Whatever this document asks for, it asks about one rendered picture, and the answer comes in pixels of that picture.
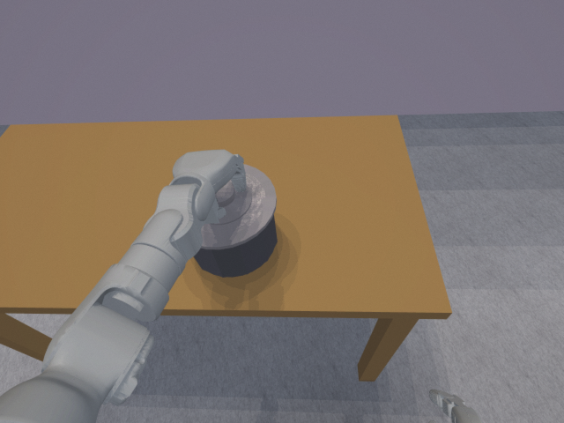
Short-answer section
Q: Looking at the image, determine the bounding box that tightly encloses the left robot hand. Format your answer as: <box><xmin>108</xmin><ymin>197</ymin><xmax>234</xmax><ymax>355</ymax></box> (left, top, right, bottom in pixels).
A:
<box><xmin>173</xmin><ymin>150</ymin><xmax>246</xmax><ymax>224</ymax></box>

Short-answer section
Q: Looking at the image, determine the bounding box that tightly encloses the right robot hand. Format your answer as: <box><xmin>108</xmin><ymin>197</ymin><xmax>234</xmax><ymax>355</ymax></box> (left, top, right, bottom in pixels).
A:
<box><xmin>429</xmin><ymin>390</ymin><xmax>483</xmax><ymax>423</ymax></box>

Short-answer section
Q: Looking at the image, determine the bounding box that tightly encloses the pot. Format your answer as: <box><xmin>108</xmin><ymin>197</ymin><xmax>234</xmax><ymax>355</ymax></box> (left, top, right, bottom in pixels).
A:
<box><xmin>194</xmin><ymin>215</ymin><xmax>278</xmax><ymax>278</ymax></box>

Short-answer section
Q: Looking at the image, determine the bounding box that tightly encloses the knob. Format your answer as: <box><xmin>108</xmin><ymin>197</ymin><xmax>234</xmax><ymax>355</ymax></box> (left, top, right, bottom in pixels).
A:
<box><xmin>215</xmin><ymin>182</ymin><xmax>235</xmax><ymax>207</ymax></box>

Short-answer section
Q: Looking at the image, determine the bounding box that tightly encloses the lid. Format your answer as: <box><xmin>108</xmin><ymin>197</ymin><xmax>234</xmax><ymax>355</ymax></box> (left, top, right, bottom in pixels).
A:
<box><xmin>201</xmin><ymin>164</ymin><xmax>277</xmax><ymax>249</ymax></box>

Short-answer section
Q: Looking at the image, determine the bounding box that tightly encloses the table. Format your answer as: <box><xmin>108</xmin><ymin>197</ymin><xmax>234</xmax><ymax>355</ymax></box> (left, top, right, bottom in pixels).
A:
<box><xmin>0</xmin><ymin>115</ymin><xmax>452</xmax><ymax>382</ymax></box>

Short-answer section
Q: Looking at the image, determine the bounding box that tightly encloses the robot left forearm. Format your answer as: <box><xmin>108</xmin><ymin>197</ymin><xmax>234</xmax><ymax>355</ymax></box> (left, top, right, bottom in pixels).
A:
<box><xmin>41</xmin><ymin>173</ymin><xmax>215</xmax><ymax>372</ymax></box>

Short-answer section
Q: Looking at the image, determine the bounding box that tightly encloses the robot left upper arm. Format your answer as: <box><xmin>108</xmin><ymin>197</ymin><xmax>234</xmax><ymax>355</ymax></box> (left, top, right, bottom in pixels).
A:
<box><xmin>0</xmin><ymin>302</ymin><xmax>154</xmax><ymax>423</ymax></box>

